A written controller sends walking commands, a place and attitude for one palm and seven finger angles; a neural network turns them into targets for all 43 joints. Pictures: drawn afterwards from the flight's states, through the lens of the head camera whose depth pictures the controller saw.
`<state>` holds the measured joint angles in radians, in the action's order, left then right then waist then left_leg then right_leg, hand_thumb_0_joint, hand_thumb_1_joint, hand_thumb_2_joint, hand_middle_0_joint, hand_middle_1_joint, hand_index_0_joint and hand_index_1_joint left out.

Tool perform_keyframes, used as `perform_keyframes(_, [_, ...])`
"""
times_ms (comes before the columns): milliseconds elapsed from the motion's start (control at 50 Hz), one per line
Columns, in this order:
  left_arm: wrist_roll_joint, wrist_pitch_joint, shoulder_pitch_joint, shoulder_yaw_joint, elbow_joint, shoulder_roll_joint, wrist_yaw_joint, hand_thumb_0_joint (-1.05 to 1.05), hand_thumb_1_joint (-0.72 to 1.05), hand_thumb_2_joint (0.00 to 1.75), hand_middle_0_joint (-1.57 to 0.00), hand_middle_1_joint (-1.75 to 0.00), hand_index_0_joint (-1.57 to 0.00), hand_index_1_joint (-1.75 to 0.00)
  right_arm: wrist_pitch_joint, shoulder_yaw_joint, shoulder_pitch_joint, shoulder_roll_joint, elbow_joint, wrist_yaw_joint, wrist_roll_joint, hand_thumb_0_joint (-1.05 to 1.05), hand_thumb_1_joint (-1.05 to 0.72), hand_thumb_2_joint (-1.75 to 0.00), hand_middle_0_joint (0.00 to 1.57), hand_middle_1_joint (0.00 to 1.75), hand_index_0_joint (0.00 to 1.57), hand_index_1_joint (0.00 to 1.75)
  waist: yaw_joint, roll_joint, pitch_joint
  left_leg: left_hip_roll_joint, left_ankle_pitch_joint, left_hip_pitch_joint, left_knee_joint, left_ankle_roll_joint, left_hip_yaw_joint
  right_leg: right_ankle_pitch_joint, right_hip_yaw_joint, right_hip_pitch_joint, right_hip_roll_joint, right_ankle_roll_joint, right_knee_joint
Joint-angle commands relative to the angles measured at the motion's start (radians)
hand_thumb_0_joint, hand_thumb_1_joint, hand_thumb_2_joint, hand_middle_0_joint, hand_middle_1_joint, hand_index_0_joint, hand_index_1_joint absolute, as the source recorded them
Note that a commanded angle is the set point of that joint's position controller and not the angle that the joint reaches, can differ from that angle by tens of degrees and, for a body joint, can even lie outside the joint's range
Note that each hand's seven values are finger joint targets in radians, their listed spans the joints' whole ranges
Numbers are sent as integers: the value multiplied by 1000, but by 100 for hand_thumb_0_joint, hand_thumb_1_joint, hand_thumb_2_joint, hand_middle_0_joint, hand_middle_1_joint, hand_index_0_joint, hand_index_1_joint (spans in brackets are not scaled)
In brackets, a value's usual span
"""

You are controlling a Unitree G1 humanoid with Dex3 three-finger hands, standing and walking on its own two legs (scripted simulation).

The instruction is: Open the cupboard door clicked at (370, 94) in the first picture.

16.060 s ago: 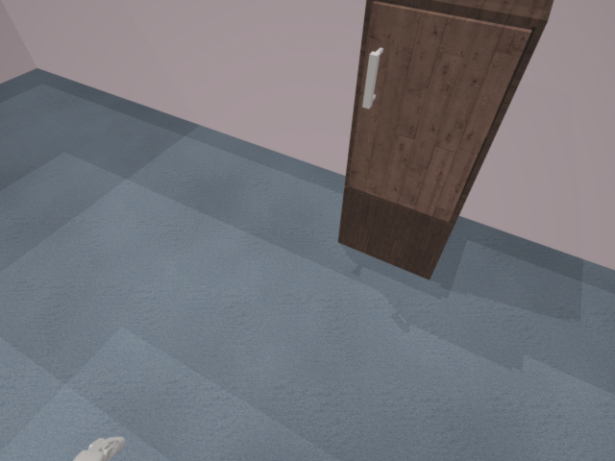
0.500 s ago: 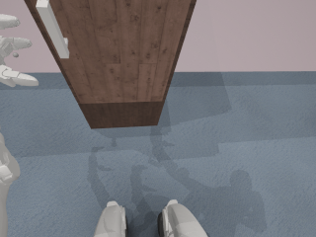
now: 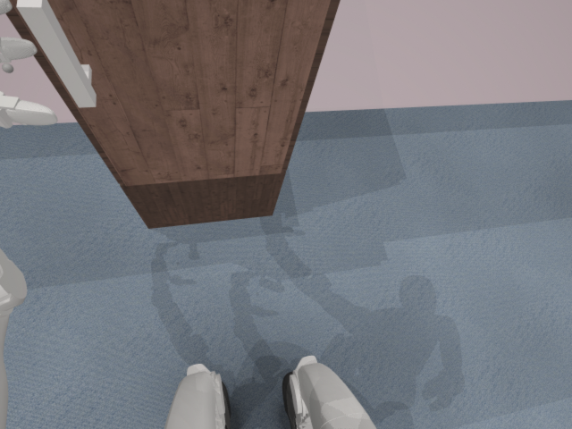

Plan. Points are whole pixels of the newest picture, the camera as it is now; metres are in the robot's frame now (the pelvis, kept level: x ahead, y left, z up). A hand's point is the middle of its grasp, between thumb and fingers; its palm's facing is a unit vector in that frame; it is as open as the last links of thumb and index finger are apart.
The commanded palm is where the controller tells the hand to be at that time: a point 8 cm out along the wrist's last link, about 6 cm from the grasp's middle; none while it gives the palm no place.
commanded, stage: move the hooked fingers beside the handle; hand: left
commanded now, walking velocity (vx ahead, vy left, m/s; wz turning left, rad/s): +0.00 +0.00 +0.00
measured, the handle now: (64, 45) +0.59 +0.21 +0.08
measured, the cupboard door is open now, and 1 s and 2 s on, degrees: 0 0 0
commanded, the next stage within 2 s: slide the fingers in behind the handle in 0.60 s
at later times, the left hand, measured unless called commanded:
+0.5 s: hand (5, 69) +0.54 +0.26 +0.09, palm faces +0.05 -1.00 +0.00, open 13.9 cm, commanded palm +0.53 +0.29 +0.08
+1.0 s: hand (16, 76) +0.53 +0.25 +0.09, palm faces +0.03 -1.00 +0.00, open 13.9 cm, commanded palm +0.52 +0.27 +0.08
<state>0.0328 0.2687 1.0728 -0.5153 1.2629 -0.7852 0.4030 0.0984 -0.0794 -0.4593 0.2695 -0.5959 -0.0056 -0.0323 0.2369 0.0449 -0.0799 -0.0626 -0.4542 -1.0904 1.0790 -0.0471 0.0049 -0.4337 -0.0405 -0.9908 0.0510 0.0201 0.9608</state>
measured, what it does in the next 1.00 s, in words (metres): stands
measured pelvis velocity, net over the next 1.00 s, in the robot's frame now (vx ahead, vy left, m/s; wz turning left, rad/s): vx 0.00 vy -0.01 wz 0.01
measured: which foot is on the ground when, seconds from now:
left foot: down 0.00-1.00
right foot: down 0.00-1.00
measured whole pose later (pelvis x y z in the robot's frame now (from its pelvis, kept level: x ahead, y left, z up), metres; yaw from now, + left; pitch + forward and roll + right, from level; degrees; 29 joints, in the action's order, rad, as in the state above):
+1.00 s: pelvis +0.00 -0.01 +0.00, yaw +1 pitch +26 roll -6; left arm 0.07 0.29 1.07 -0.48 1.27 -0.75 0.40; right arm 0.09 -0.07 -0.43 0.28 -0.62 -0.01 -0.02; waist 0.22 0.04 -0.08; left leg -0.07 -0.46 -1.10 1.10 -0.03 -0.02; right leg -0.44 -0.06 -0.99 0.06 0.01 0.98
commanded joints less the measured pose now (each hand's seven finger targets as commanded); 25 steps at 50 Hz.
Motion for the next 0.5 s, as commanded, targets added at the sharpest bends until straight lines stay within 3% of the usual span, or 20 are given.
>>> perform_keyframes(0, [28,83,395,-60,-268,-329,-14,0,-50,30,-30,-120,-30,-120,-2,87,-201,226,28,-17,4,0,-90,-90,20,30,20,30,-22,196,-568,0,536,604,-87,20,-98,323,-17,117,36,-39,-76])
perform_keyframes(60, [34,127,436,-39,-322,-292,-20,0,-50,30,-30,-120,-30,-120,-5,90,-195,217,12,-12,2,0,-90,-90,20,30,20,30,-20,277,-599,-4,588,689,-79,33,-109,324,-17,80,39,-45,-75])
perform_keyframes(120, [39,120,386,-34,-247,-284,-13,0,-50,30,-30,-120,-30,-120,-3,89,-196,222,2,-16,6,0,-90,-90,20,30,20,30,-13,209,-532,-3,556,648,-89,26,-107,317,-19,98,40,-46,-87])
perform_keyframes(140, [40,102,355,-9,-200,-249,-5,0,-50,30,-30,-120,-30,-120,-1,88,-190,218,3,-16,11,0,-90,-90,20,30,20,30,-8,205,-511,1,534,624,-89,23,-98,315,-17,94,38,-42,-91])
perform_keyframes(200, [33,54,346,44,-115,-220,17,0,-50,30,-30,-120,-30,-120,2,78,-181,221,7,-25,21,0,-90,-90,20,30,20,30,11,167,-419,8,434,529,-97,12,-84,279,-14,86,32,-39,-101])
perform_keyframes(280, [40,81,410,31,-174,-251,20,0,-50,30,-30,-120,-30,-120,-6,78,-178,221,9,-33,16,0,-90,-90,20,30,20,30,13,189,-480,5,462,557,-77,13,-90,291,-9,76,30,-40,-84])
perform_keyframes(340, [52,137,506,26,-271,-249,8,0,-50,30,-30,-120,-30,-120,-16,83,-172,218,-4,-30,9,0,-90,-90,20,30,20,30,14,269,-570,1,517,635,-55,24,-105,301,-8,48,30,-43,-63])
perform_keyframes(360, [54,147,510,-2,-277,-278,4,0,-50,30,-30,-120,-30,-120,-18,84,-171,221,-8,-29,6,0,-90,-90,20,30,20,30,8,267,-591,1,528,642,-48,25,-107,308,-6,59,30,-44,-60])
perform_keyframes(400, [51,136,474,-21,-225,-302,0,0,-50,30,-30,-120,-30,-120,-18,82,-169,224,-8,-30,10,0,-90,-90,20,30,20,30,9,219,-576,2,505,597,-48,19,-102,310,-6,88,30,-41,-60])
perform_keyframes(460, [37,97,447,22,-176,-257,0,0,-50,30,-30,-120,-30,-120,-14,75,-165,219,-5,-28,16,0,-90,-90,20,30,20,30,5,252,-551,7,502,587,-50,18,-95,311,-7,71,27,-40,-62])
perform_keyframes(480, [29,82,429,5,-163,-284,-2,0,-50,30,-30,-120,-30,-120,-11,73,-168,220,-3,-28,16,0,-90,-90,20,30,20,30,-1,238,-545,6,498,565,-49,15,-92,319,-8,87,27,-38,-61])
